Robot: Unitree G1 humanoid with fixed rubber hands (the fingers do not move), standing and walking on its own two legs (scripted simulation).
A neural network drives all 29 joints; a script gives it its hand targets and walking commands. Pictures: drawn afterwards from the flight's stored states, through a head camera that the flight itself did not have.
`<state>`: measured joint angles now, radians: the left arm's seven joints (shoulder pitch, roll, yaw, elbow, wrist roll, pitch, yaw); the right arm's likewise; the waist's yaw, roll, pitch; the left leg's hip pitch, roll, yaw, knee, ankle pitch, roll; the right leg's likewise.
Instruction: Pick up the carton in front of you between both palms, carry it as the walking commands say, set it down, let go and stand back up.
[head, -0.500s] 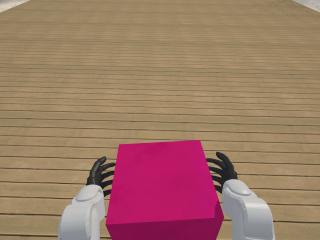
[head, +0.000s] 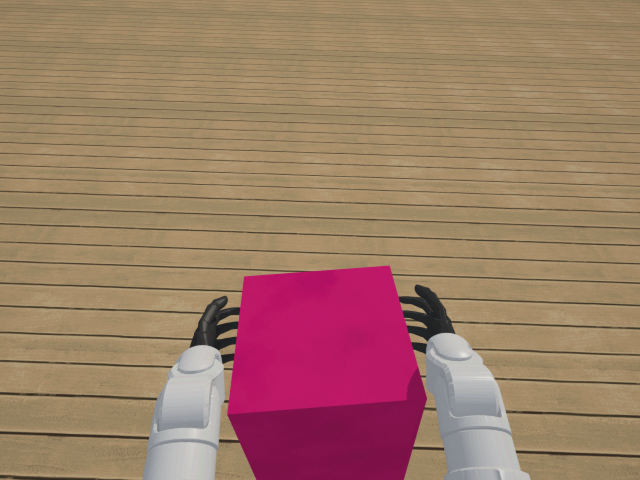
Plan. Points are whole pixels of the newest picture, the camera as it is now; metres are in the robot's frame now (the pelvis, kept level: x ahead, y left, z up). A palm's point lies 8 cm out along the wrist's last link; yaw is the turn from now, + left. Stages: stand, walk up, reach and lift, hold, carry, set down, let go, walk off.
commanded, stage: carry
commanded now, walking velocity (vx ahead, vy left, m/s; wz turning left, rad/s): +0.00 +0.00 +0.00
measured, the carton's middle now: (325, 380) +0.28 +0.00 -0.07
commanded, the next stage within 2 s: hold in 0.38 s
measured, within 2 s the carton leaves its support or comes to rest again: neither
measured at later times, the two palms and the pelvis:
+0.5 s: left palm (201, 357) +0.26 +0.16 +0.03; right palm (441, 340) +0.28 -0.14 +0.05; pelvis +0.00 +0.00 +0.01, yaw +0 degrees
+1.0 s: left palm (189, 355) +0.27 +0.18 +0.01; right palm (414, 322) +0.31 -0.11 +0.04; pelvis -0.05 +0.00 -0.01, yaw +4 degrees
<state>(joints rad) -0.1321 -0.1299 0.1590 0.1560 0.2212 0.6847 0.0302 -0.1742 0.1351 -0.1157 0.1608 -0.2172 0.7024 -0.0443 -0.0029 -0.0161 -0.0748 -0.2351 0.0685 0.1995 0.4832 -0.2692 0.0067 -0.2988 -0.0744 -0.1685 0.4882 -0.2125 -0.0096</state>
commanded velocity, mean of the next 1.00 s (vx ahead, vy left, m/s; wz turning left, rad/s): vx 0.00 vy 0.00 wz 0.00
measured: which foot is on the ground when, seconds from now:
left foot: down 0.00-1.00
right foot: down 0.00-1.00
